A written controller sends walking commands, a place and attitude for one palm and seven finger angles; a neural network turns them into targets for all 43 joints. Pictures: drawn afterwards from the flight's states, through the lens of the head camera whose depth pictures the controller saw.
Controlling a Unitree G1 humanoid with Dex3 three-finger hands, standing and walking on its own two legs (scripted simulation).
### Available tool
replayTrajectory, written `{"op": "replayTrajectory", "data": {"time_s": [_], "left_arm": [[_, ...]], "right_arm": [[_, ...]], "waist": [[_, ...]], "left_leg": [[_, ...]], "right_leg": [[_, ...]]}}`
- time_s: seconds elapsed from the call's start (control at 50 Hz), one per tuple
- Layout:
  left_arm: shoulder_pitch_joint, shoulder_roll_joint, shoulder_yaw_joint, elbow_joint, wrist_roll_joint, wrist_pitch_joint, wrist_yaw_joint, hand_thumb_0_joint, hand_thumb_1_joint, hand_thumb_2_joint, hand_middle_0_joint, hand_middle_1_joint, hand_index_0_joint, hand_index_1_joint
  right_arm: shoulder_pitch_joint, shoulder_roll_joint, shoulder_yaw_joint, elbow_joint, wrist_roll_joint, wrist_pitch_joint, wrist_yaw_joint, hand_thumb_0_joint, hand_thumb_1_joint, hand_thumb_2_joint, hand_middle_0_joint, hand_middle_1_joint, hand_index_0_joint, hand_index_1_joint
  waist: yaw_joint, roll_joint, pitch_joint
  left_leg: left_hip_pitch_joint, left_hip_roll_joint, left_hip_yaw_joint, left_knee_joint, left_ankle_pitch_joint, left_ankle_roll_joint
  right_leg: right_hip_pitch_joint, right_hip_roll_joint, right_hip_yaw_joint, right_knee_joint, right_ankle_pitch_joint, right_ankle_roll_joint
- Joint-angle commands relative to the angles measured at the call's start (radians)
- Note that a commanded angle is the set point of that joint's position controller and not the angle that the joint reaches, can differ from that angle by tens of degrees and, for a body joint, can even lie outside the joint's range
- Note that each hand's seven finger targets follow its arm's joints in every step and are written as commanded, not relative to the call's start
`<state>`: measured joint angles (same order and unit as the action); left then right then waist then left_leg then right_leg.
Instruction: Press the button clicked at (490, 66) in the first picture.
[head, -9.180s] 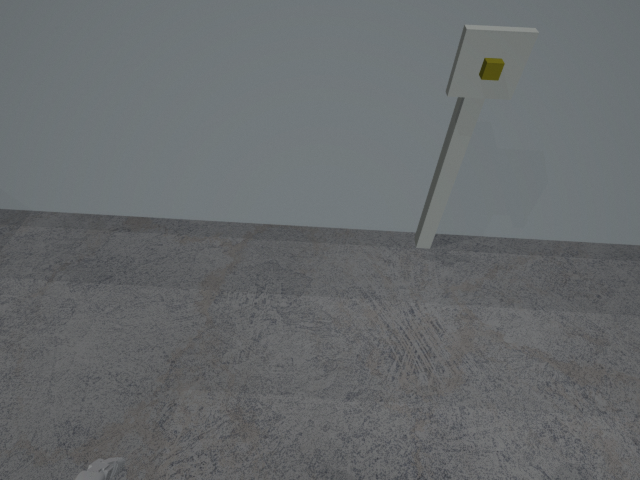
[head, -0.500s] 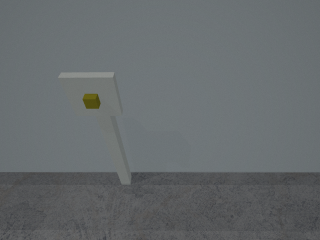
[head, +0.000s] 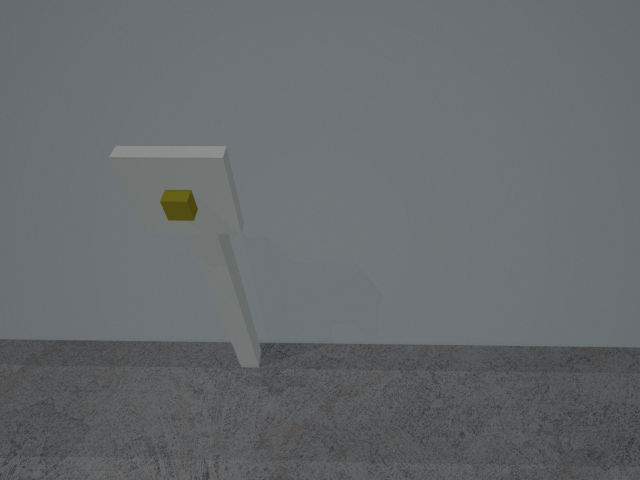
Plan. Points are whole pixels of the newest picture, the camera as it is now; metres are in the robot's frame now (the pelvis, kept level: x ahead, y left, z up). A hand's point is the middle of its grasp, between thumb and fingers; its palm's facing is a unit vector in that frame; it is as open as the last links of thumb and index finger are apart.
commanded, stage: shuffle to correct the standing spot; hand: left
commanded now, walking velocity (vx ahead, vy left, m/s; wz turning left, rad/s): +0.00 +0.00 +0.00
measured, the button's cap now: (180, 203) +0.53 +0.28 +0.02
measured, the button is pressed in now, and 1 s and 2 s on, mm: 0 0 0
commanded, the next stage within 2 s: come to a stop and stand still in 0.20 s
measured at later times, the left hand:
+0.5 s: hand out of the picture +0.04 +0.20 -0.18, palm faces +0.05 -0.98 -0.21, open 7.4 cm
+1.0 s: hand out of the picture +0.09 +0.21 -0.16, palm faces +0.03 -0.96 -0.26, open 7.4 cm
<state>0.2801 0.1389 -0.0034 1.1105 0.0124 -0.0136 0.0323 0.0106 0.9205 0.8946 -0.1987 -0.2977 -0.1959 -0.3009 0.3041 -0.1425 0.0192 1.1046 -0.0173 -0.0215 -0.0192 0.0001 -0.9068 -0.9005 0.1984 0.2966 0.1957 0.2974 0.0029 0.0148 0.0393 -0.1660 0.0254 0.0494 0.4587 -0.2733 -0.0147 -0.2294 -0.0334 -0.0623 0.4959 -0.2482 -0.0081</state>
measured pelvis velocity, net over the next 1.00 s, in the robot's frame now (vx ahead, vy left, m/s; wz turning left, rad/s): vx -0.01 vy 0.00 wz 0.01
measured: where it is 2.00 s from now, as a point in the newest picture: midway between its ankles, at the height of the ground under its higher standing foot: outside the picture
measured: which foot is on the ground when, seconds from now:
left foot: down 0.00-1.00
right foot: down 0.00-1.00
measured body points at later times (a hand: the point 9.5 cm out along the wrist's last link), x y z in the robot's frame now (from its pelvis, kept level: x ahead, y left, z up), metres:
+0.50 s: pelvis +0.04 +0.02 +0.00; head +0.07 +0.02 +0.44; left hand +0.04 +0.25 -0.16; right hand +0.04 -0.20 -0.16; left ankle -0.02 +0.13 -0.74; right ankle +0.01 -0.11 -0.74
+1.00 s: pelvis -0.01 +0.00 -0.01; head -0.02 +0.01 +0.44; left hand +0.09 +0.26 -0.14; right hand +0.07 -0.28 -0.13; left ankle -0.02 +0.13 -0.74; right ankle +0.01 -0.11 -0.74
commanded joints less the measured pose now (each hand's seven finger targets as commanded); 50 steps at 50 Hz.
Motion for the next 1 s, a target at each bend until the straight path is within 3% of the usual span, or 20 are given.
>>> {"op": "replayTrajectory", "data": {"time_s": [0.0, 0.08, 0.18, 0.24, 0.28, 0.32, 0.36, 0.38, 0.42, 0.52, 0.68, 0.7, 0.72, 0.74, 0.78, 0.8, 0.82, 0.86, 0.9, 0.98], "left_arm": [[0.058, 0.112, 0.015, -0.021, -0.001, -0.02, 0.002, 0.0, 0.9, 0.9, -0.2, -0.3, -0.2, -0.3], [0.057, 0.118, 0.018, -0.02, 0.001, -0.019, 0.002, 0.0, 0.9, 0.9, -0.2, -0.3, -0.2, -0.3], [0.072, 0.16, 0.043, -0.038, 0.007, -0.013, -0.001, 0.0, 0.9, 0.9, -0.2, -0.3, -0.2, -0.3], [0.084, 0.181, 0.061, -0.05, 0.01, -0.011, 0.001, 0.0, 0.9, 0.9, -0.2, -0.3, -0.2, -0.3], [0.068, 0.179, 0.07, -0.062, 0.011, -0.01, 0.002, 0.0, 0.9, 0.9, -0.2, -0.3, -0.2, -0.3], [0.03, 0.136, 0.059, -0.077, 0.009, -0.001, 0.001, 0.0, 0.9, 0.9, -0.2, -0.3, -0.2, -0.3], [0.03, 0.076, 0.038, -0.073, 0.006, 0.004, 0.006, 0.0, 0.9, 0.9, -0.2, -0.3, -0.2, -0.3], [0.037, 0.07, 0.032, -0.061, 0.002, 0.005, 0.01, 0.0, 0.9, 0.9, -0.2, -0.3, -0.2, -0.3], [0.052, 0.083, 0.033, -0.043, -0.002, 0.002, 0.011, 0.0, 0.9, 0.9, -0.2, -0.3, -0.2, -0.3], [0.044, 0.106, 0.043, -0.041, -0.003, 0.006, 0.013, 0.0, 0.9, 0.9, -0.2, -0.3, -0.2, -0.3], [0.024, 0.125, 0.047, -0.069, 0.001, 0.008, 0.014, 0.0, 0.9, 0.9, -0.2, -0.3, -0.2, -0.3], [-0.018, 0.327, 0.055, -0.166, 0.014, 0.008, 0.005, 0.0, 0.9, 0.9, -0.2, -0.3, -0.2, -0.3], [-0.006, 0.255, 0.076, -0.201, 0.01, 0.0, 0.011, 0.0, 0.9, 0.9, -0.2, -0.3, -0.2, -0.3], [0.007, 0.221, 0.066, -0.21, 0.004, -0.002, 0.012, 0.0, 0.9, 0.9, -0.2, -0.3, -0.2, -0.3], [0.033, 0.233, 0.075, -0.221, 0.005, 0.005, 0.015, 0.0, 0.9, 0.9, -0.2, -0.3, -0.2, -0.3], [0.012, 0.251, 0.077, -0.231, 0.011, 0.006, 0.013, 0.0, 0.9, 0.9, -0.2, -0.3, -0.2, -0.3], [-0.016, 0.268, 0.08, -0.243, 0.013, 0.005, 0.012, 0.0, 0.9, 0.9, -0.2, -0.3, -0.2, -0.3], [-0.101, 0.29, 0.077, -0.266, 0.008, 0.0, 0.008, 0.0, 0.9, 0.9, -0.2, -0.3, -0.2, -0.3], [-0.153, 0.309, 0.076, -0.273, 0.005, -0.004, -0.001, 0.0, 0.9, 0.9, -0.2, -0.3, -0.2, -0.3], [-0.163, 0.331, 0.07, -0.238, 0.003, -0.005, -0.015, 0.0, 0.9, 0.9, -0.2, -0.3, -0.2, -0.3]], "right_arm": [[0.063, -0.084, -0.019, -0.018, 0.004, -0.01, -0.009, 0.0, -0.9, -0.9, 0.2, 0.3, 0.2, 0.3], [0.061, -0.086, -0.017, -0.01, 0.002, -0.005, -0.009, 0.0, -0.9, -0.9, 0.2, 0.3, 0.2, 0.3], [0.054, -0.08, -0.023, -0.035, -0.004, 0.009, 0.0, 0.0, -0.9, -0.9, 0.2, 0.3, 0.2, 0.3], [0.056, -0.078, -0.028, -0.048, -0.004, 0.011, 0.001, 0.0, -0.9, -0.9, 0.2, 0.3, 0.2, 0.3], [0.077, -0.077, -0.028, -0.046, -0.004, 0.005, 0.0, 0.0, -0.9, -0.9, 0.2, 0.3, 0.2, 0.3], [0.105, -0.091, -0.028, -0.03, -0.003, -0.008, 0.0, 0.0, -0.9, -0.9, 0.2, 0.3, 0.2, 0.3], [0.113, -0.13, -0.032, -0.023, -0.001, -0.015, -0.018, 0.0, -0.9, -0.9, 0.2, 0.3, 0.2, 0.3], [0.097, -0.128, -0.031, -0.023, 0.002, -0.015, -0.026, 0.0, -0.9, -0.9, 0.2, 0.3, 0.2, 0.3], [0.079, -0.133, -0.036, -0.029, 0.006, -0.018, -0.034, 0.0, -0.9, -0.9, 0.2, 0.3, 0.2, 0.3], [0.065, -0.124, -0.049, -0.028, 0.008, -0.008, -0.04, 0.0, -0.9, -0.9, 0.2, 0.3, 0.2, 0.3], [0.018, -0.096, -0.051, -0.04, 0.004, 0.001, -0.032, 0.0, -0.9, -0.9, 0.2, 0.3, 0.2, 0.3], [-0.031, -0.294, -0.085, -0.156, 0.001, 0.007, -0.023, 0.0, -0.9, -0.9, 0.2, 0.3, 0.2, 0.3], [-0.018, -0.28, -0.105, -0.18, -0.007, -0.018, -0.03, 0.0, -0.9, -0.9, 0.2, 0.3, 0.2, 0.3], [-0.013, -0.229, -0.098, -0.187, -0.005, -0.021, -0.035, 0.0, -0.9, -0.9, 0.2, 0.3, 0.2, 0.3], [-0.027, -0.167, -0.092, -0.206, 0.002, 0.0, -0.032, 0.0, -0.9, -0.9, 0.2, 0.3, 0.2, 0.3], [-0.051, -0.155, -0.087, -0.225, 0.001, 0.009, -0.026, 0.0, -0.9, -0.9, 0.2, 0.3, 0.2, 0.3], [-0.071, -0.161, -0.092, -0.233, 0.001, 0.015, -0.024, 0.0, -0.9, -0.9, 0.2, 0.3, 0.2, 0.3], [-0.056, -0.199, -0.096, -0.229, -0.002, 0.014, -0.017, 0.0, -0.9, -0.9, 0.2, 0.3, 0.2, 0.3], [-0.078, -0.263, -0.103, -0.22, -0.005, 0.004, -0.008, 0.0, -0.9, -0.9, 0.2, 0.3, 0.2, 0.3], [-0.151, -0.317, -0.095, -0.228, -0.01, -0.001, 0.002, 0.0, -0.9, -0.9, 0.2, 0.3, 0.2, 0.3]], "waist": [[-0.004, -0.025, 0.009], [0.001, -0.004, 0.018], [0.012, -0.093, 0.066], [0.014, -0.135, 0.065], [0.005, -0.126, 0.051], [-0.009, 0.026, 0.043], [0.0, 0.157, 0.013], [0.008, 0.146, 0.018], [0.012, 0.085, -0.001], [0.0, 0.022, -0.042], [0.005, -0.007, -0.061], [-0.018, -0.064, 0.014], [-0.001, -0.075, -0.163], [0.002, -0.081, -0.25], [0.01, -0.13, -0.189], [0.008, -0.152, -0.139], [0.0, -0.127, -0.095], [-0.034, -0.078, -0.046], [-0.031, 0.01, -0.015], [-0.008, 0.019, 0.024]], "left_leg": [[-0.042, 0.073, -0.062, -0.083, 0.15, 0.033], [-0.052, 0.062, -0.046, -0.076, 0.087, 0.032], [-0.134, 0.011, 0.003, 0.017, -0.064, 0.023], [-0.148, 0.005, 0.024, 0.077, -0.084, 0.019], [-0.11, 0.009, 0.019, 0.029, -0.048, 0.021], [-0.012, 0.064, -0.053, -0.056, 0.195, 0.043], [0.061, 0.165, -0.132, -0.069, 0.655, 0.098], [0.08, 0.173, -0.132, -0.058, 0.787, 0.106], [0.116, 0.154, -0.107, -0.028, 0.885, 0.089], [0.133, 0.131, -0.066, -0.019, 0.818, 0.06], [0.048, 0.098, -0.047, -0.034, 0.474, 0.044], [-0.005, 0.089, -0.077, -0.004, 0.613, 0.023], [0.027, 0.11, -0.074, 0.077, 0.631, 0.045], [0.019, 0.086, -0.061, 0.137, 0.595, 0.055], [-0.139, 0.011, -0.016, 0.182, 0.163, 0.035], [-0.193, -0.005, -0.018, 0.18, -0.054, 0.033], [-0.185, 0.003, -0.025, 0.157, -0.092, 0.035], [-0.08, 0.024, -0.046, 0.076, 0.045, 0.046], [-0.043, 0.068, -0.091, 0.022, 0.144, 0.06], [-0.142, 0.077, -0.13, -0.067, -0.019, 0.063]], "right_leg": [[0.045, -0.082, 0.09, -0.093, 0.166, -0.034], [0.049, -0.089, 0.105, -0.098, 0.096, -0.044], [0.034, -0.157, 0.205, -0.167, -0.106, -0.093], [0.035, -0.216, 0.252, -0.19, -0.065, -0.126], [0.031, -0.208, 0.219, -0.136, 0.02, -0.126], [-0.016, -0.092, 0.077, 0.01, 0.095, -0.065], [-0.036, -0.024, -0.011, 0.091, 0.021, -0.017], [-0.035, -0.023, -0.002, 0.076, -0.009, -0.012], [0.002, -0.036, 0.019, 0.034, 0.121, -0.013], [0.053, -0.06, 0.023, 0.037, 0.349, -0.009], [0.095, -0.089, 0.071, 0.012, 0.421, -0.025], [0.066, -0.061, 0.03, 0.048, 0.486, -0.025], [0.102, -0.072, 0.056, 0.109, 0.479, -0.031], [0.153, -0.097, 0.08, 0.095, 0.615, -0.044], [0.215, -0.178, 0.161, 0.041, 0.713, -0.089], [0.211, -0.209, 0.193, 0.009, 0.677, -0.113], [0.155, -0.219, 0.201, -0.016, 0.58, -0.124], [0.006, -0.171, 0.169, -0.061, 0.282, -0.101], [-0.047, -0.095, 0.116, -0.065, 0.108, -0.057], [-0.008, -0.076, 0.118, -0.125, -0.081, -0.038]]}}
